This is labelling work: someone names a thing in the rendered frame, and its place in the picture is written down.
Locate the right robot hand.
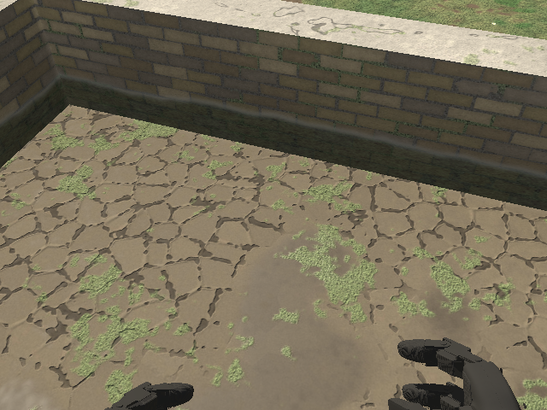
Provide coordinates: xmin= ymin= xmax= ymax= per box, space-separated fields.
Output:
xmin=388 ymin=337 xmax=526 ymax=410

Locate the left robot hand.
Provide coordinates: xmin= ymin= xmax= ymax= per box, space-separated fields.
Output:
xmin=104 ymin=382 xmax=194 ymax=410

